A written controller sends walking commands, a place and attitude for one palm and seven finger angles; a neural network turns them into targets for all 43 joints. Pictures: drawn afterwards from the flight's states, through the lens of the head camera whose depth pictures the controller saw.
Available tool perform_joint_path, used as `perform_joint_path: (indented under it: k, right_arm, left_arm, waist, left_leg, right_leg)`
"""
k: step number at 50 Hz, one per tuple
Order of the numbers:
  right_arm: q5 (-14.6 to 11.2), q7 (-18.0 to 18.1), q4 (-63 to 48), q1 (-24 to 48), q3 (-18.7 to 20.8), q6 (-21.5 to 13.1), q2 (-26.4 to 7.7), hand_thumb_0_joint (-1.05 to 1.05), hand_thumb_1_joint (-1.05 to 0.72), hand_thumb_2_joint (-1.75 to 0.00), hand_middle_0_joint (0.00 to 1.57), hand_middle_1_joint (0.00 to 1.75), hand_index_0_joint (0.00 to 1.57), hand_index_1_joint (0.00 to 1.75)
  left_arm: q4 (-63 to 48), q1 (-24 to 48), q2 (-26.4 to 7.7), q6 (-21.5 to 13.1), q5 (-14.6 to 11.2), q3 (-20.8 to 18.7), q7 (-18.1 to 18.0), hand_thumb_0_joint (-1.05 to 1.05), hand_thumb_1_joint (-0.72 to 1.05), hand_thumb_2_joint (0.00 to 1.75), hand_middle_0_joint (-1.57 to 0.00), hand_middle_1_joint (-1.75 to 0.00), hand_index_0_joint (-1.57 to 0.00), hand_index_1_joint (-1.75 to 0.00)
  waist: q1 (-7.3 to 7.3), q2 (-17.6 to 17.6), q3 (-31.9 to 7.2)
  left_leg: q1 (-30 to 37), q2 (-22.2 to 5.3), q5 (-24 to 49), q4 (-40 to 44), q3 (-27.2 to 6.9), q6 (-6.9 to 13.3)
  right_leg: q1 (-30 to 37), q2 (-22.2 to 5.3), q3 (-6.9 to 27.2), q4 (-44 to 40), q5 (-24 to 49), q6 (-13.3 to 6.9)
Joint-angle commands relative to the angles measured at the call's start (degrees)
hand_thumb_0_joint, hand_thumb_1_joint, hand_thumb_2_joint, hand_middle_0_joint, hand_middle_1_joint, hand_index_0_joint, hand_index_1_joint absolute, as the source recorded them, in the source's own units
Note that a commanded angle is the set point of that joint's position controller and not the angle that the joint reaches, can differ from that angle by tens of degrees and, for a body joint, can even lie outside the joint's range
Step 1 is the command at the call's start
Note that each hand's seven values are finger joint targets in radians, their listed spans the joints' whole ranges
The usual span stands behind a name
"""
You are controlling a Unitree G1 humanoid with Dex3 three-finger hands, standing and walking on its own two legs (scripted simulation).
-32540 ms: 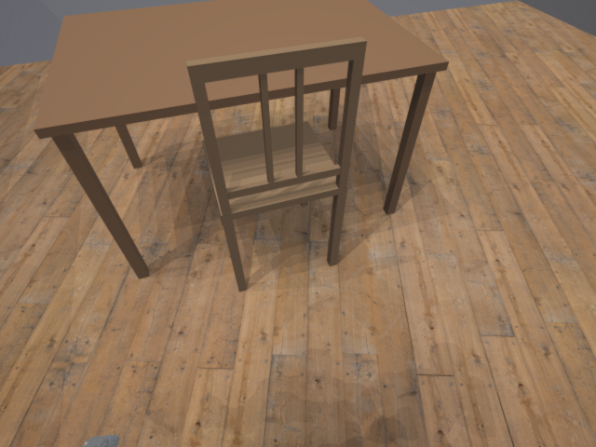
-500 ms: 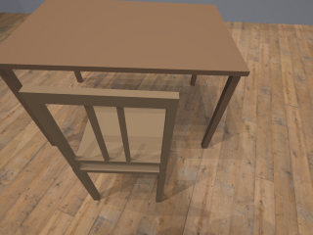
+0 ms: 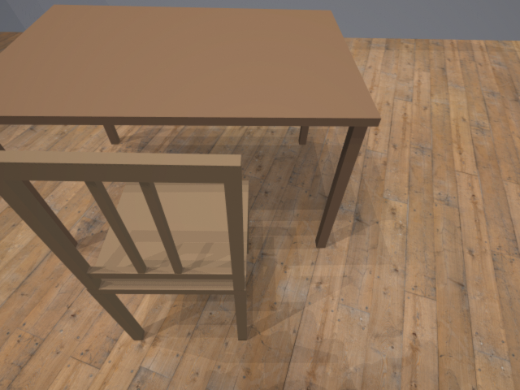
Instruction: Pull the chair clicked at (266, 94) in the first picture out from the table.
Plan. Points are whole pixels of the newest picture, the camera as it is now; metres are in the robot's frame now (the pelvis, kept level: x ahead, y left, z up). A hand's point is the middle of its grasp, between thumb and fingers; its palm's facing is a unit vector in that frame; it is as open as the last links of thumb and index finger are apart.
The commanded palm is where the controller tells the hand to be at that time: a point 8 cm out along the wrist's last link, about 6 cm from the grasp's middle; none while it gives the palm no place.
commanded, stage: come to a stop and stand still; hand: left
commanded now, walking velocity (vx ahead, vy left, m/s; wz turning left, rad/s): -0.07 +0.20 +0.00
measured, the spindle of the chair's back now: (121, 232) +0.41 +0.30 -0.07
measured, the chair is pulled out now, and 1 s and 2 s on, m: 0.20 0.20 0.20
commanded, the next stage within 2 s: look again from close up in 0.70 s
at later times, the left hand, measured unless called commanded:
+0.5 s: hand out of the picture +0.01 +0.24 -0.16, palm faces +0.00 -0.96 -0.26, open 7.4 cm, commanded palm none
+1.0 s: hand out of the picture -0.01 +0.21 -0.16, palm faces -0.02 -0.98 -0.21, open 7.4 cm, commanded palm none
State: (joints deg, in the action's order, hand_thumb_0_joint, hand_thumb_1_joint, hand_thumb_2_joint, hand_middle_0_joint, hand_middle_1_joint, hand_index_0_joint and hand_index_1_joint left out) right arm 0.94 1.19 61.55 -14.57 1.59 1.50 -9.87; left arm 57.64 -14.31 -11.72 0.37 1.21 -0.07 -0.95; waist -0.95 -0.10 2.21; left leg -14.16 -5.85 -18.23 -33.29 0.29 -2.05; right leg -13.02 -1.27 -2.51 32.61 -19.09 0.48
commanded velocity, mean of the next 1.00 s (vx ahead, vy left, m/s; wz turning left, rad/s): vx -0.02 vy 0.01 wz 0.00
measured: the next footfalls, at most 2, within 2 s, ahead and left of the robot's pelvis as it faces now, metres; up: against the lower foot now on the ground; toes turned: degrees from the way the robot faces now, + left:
none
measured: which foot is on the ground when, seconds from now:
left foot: down 0.00-1.00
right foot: down 0.00-1.00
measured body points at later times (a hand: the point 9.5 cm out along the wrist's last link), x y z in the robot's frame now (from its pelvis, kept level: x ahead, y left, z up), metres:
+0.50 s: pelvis -0.03 +0.04 +0.00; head -0.04 +0.03 +0.45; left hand +0.01 +0.29 -0.14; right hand +0.02 -0.19 -0.15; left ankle -0.01 +0.17 -0.73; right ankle -0.02 -0.12 -0.73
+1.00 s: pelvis -0.02 +0.03 +0.01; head +0.00 +0.02 +0.45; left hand -0.01 +0.26 -0.15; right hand -0.01 -0.20 -0.16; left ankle -0.01 +0.17 -0.73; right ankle -0.02 -0.12 -0.73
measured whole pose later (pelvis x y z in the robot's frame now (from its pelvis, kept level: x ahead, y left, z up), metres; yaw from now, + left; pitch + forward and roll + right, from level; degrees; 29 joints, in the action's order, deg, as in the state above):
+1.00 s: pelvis -0.02 +0.03 +0.01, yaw -1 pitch -1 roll +1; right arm 0.8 0.6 60.6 -15.7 0.1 -0.2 -10.6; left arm 61.6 -16.3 -9.6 -0.2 0.9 1.1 -1.0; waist 0.0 0.4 2.9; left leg -12.9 -2.0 -14.3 -28.2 3.0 -1.4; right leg -13.8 -3.7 2.3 30.5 -16.0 3.0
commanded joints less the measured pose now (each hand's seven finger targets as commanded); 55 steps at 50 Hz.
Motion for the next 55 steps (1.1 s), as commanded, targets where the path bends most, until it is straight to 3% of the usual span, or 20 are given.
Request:
perform_joint_path:
  k: [1,3,5,10,14,15,16,17,19,20,21,23,26,29,31,35,37,38,42,55]
  right_arm:
    - [-0.9,0.1,-1.6,-3.1,-0.1,-1.8,-4.5,0.0,-0.9,-0.9,0.2,0.3,0.2,0.3]
    - [-1.2,0.4,-2.3,-2.0,0.1,-1.7,-4.9,0.0,-0.9,-0.9,0.2,0.3,0.2,0.3]
    - [-1.2,0.5,-3.1,-1.8,0.4,-1.4,-5.5,0.0,-0.9,-0.9,0.2,0.3,0.2,0.3]
    - [-1.2,0.2,-3.8,-1.9,0.8,-1.2,-6.0,0.0,-0.9,-0.9,0.2,0.3,0.2,0.3]
    - [-1.0,-0.2,-4.1,-0.7,0.6,-1.5,-5.9,0.0,-0.9,-0.9,0.2,0.3,0.2,0.3]
    - [-1.0,-0.6,-8.7,5.0,1.2,-2.0,-9.0,0.0,-0.9,-0.9,0.2,0.3,0.2,0.3]
    - [-0.7,-1.0,-10.2,0.8,0.8,-1.5,-4.6,0.0,-0.9,-0.9,0.2,0.3,0.2,0.3]
    - [-0.5,-1.1,-9.8,-1.6,0.5,-1.5,-4.6,0.0,-0.9,-0.9,0.2,0.3,0.2,0.3]
    - [0.1,-1.3,-10.1,-2.9,0.6,-2.1,-6.5,0.0,-0.9,-0.9,0.2,0.3,0.2,0.3]
    - [0.1,-1.2,-10.6,-1.8,0.7,-2.1,-7.9,0.0,-0.9,-0.9,0.2,0.3,0.2,0.3]
    - [0.1,-1.1,-11.2,-0.9,0.7,-2.1,-8.7,0.0,-0.9,-0.9,0.2,0.3,0.2,0.3]
    - [0.2,-1.1,-11.8,0.3,0.4,-1.8,-8.2,0.0,-0.9,-0.9,0.2,0.3,0.2,0.3]
    - [0.2,-1.2,-11.3,-1.1,0.4,-1.8,-8.9,0.0,-0.9,-0.9,0.2,0.3,0.2,0.3]
    - [0.3,-1.3,-10.5,-0.7,0.3,-1.9,-9.2,0.0,-0.9,-0.9,0.2,0.3,0.2,0.3]
    - [0.2,-1.2,-10.0,-1.3,0.3,-2.0,-9.2,0.0,-0.9,-0.9,0.2,0.3,0.2,0.3]
    - [0.1,-1.1,-8.2,-2.0,0.0,-2.4,-8.9,0.0,-0.9,-0.9,0.2,0.3,0.2,0.3]
    - [-0.1,-1.1,-7.5,-2.7,0.0,-2.6,-8.3,0.0,-0.9,-0.9,0.2,0.3,0.2,0.3]
    - [-0.2,-1.0,-6.8,-2.5,-0.1,-2.6,-7.9,0.0,-0.9,-0.9,0.2,0.3,0.2,0.3]
    - [-0.3,-0.8,-5.3,-3.5,-0.4,-3.0,-7.5,0.0,-0.9,-0.9,0.2,0.3,0.2,0.3]
    - [-0.4,-0.2,-1.5,-2.9,-0.8,-3.0,-5.4,0.0,-0.9,-0.9,0.2,0.3,0.2,0.3]
  left_arm:
    - [-2.4,-3.4,-8.9,-1.1,-0.4,-1.9,-1.2,0.0,0.9,0.9,-0.2,-0.3,-0.2,-0.3]
    - [-2.3,-4.3,-9.2,-1.0,-0.5,-2.2,-1.6,0.0,0.9,0.9,-0.2,-0.3,-0.2,-0.3]
    - [-2.6,-4.7,-9.0,-0.8,-0.4,-2.5,-1.9,0.0,0.9,0.9,-0.2,-0.3,-0.2,-0.3]
    - [-4.2,-2.2,-7.2,0.0,-0.2,-2.0,-1.8,0.0,0.9,0.9,-0.2,-0.3,-0.2,-0.3]
    - [-4.0,-2.3,-6.3,0.3,-0.1,-1.5,-1.6,0.0,0.9,0.9,-0.2,-0.3,-0.2,-0.3]
    - [-1.0,-6.4,-8.4,-1.1,-0.3,-2.0,-3.1,0.0,0.9,0.9,-0.2,-0.3,-0.2,-0.3]
    - [-3.9,-2.4,-12.0,-1.9,-0.1,-2.4,-2.5,0.0,0.9,0.9,-0.2,-0.3,-0.2,-0.3]
    - [-4.6,0.3,-11.1,-1.9,0.0,-2.3,-2.1,0.0,0.9,0.9,-0.2,-0.3,-0.2,-0.3]
    - [-5.8,1.3,-8.4,-0.8,0.1,-1.7,-1.6,0.0,0.9,0.9,-0.2,-0.3,-0.2,-0.3]
    - [-5.6,0.4,-7.3,-0.4,0.1,-1.5,-1.5,0.0,0.9,0.9,-0.2,-0.3,-0.2,-0.3]
    - [-5.3,-0.9,-6.7,-0.2,0.1,-1.4,-1.3,0.0,0.9,0.9,-0.2,-0.3,-0.2,-0.3]
    - [-4.5,-1.7,-6.6,-0.2,0.2,-0.9,-1.0,0.0,0.9,0.9,-0.2,-0.3,-0.2,-0.3]
    - [-4.6,-1.8,-7.2,-0.1,0.1,-1.0,-0.8,0.0,0.9,0.9,-0.2,-0.3,-0.2,-0.3]
    - [-4.0,-2.9,-7.0,-0.1,0.1,-0.9,-0.6,0.0,0.9,0.9,-0.2,-0.3,-0.2,-0.3]
    - [-3.5,-3.6,-7.1,-0.5,0.0,-0.9,-0.6,0.0,0.9,0.9,-0.2,-0.3,-0.2,-0.3]
    - [-2.4,-3.6,-7.1,-0.7,-0.1,-0.8,-0.6,0.0,0.9,0.9,-0.2,-0.3,-0.2,-0.3]
    - [-1.6,-4.1,-7.1,-1.0,-0.2,-0.7,-0.6,0.0,0.9,0.9,-0.2,-0.3,-0.2,-0.3]
    - [-1.3,-3.2,-6.9,-0.9,-0.1,-0.6,-0.5,0.0,0.9,0.9,-0.2,-0.3,-0.2,-0.3]
    - [0.2,-4.5,-6.7,-1.3,-0.3,-0.5,-0.8,0.0,0.9,0.9,-0.2,-0.3,-0.2,-0.3]
    - [3.1,-4.2,-5.4,-1.5,-0.3,-0.6,-1.1,0.0,0.9,0.9,-0.2,-0.3,-0.2,-0.3]
  waist:
    - [1.82,-3.0,-1.3]
    - [2.49,-2.4,-3.1]
    - [2.34,-3.5,-5.3]
    - [1.31,-2.9,-3.0]
    - [1.62,-1.2,-0.6]
    - [3.21,2.4,-0.3]
    - [-0.29,0.7,-4.7]
    - [-1.19,-1.0,-4.7]
    - [-0.8,6.9,-1.4]
    - [0.12,9.5,0.7]
    - [0.94,8.6,1.9]
    - [1.41,1.5,4.9]
    - [0.82,0.9,4.2]
    - [1.32,3.1,4.6]
    - [1.29,0.0,2.1]
    - [1.06,1.1,1.4]
    - [0.97,-1.0,-0.2]
    - [0.8,-1.0,2.2]
    - [0.88,-1.6,-1.4]
    - [1.13,0.0,0.6]
  left_leg:
    - [1.5,1.6,15.3,4.6,2.4,0.7]
    - [1.7,1.2,20.6,4.0,2.6,0.5]
    - [3.1,0.8,22.3,3.4,2.8,0.5]
    - [6.3,-0.7,23.2,6.1,1.7,1.5]
    - [3.7,-0.7,13.3,9.2,0.6,2.4]
    - [-1.6,0.0,9.0,-2.8,2.7,0.2]
    - [-1.5,3.4,-0.1,-1.3,2.8,0.6]
    - [0.9,2.9,0.1,1.2,2.4,1.1]
    - [-0.4,0.0,6.0,6.5,-1.9,2.6]
    - [-4.2,-1.8,3.3,9.8,-4.5,3.8]
    - [-7.5,-2.2,-1.1,11.9,-5.8,4.4]
    - [-9.3,-0.5,-6.4,12.5,-4.9,4.2]
    - [-7.6,0.6,-10.2,13.5,-4.2,3.5]
    - [-7.7,0.0,-12.4,15.9,-5.4,3.8]
    - [-5.9,0.6,-10.3,14.5,-4.8,3.7]
    - [-3.4,0.5,-6.6,14.2,-4.1,3.5]
    - [-1.6,0.8,-2.9,12.7,-3.0,3.3]
    - [-1.7,0.6,-2.2,13.4,-2.9,3.3]
    - [1.4,0.9,5.3,10.7,-1.1,3.0]
    - [3.6,0.6,12.2,9.9,0.3,2.2]
  right_leg:
    - [2.8,-9.0,7.3,-8.0,30.2,-3.5]
    - [5.7,-9.2,6.4,-5.6,39.3,-2.9]
    - [6.3,-9.6,6.3,-4.3,41.6,-3.0]
    - [-0.4,-6.7,4.7,-4.7,24.6,-1.6]
    - [-1.9,-5.1,4.8,-7.7,9.7,-0.5]
    - [-0.1,-9.3,8.5,-8.1,26.7,-1.0]
    - [-0.7,-12.3,11.2,-8.4,16.2,-4.0]
    - [-4.1,-10.9,8.9,-8.0,5.2,-4.4]
    - [-6.5,-4.5,3.6,-3.2,-2.6,-2.2]
    - [-5.2,-2.3,1.6,-2.0,-4.5,-1.2]
    - [-3.2,-1.5,1.0,-1.9,-4.5,-1.0]
    - [-3.7,-2.3,2.5,-4.3,-4.1,-1.3]
    - [-5.6,-3.0,3.9,-5.7,-7.6,-1.2]
    - [-5.3,-2.4,3.8,-5.7,-6.4,-1.0]
    - [-4.5,-2.9,5.5,-6.7,-6.1,-1.2]
    - [-4.9,-3.2,6.2,-7.4,-3.4,-1.2]
    - [-4.2,-3.9,6.7,-8.0,-1.6,-1.2]
    - [-5.4,-3.6,6.4,-8.4,-1.3,-1.1]
    - [-3.3,-4.5,6.7,-8.1,4.1,-0.9]
    - [-1.9,-4.5,6.6,-8.4,11.7,-1.1]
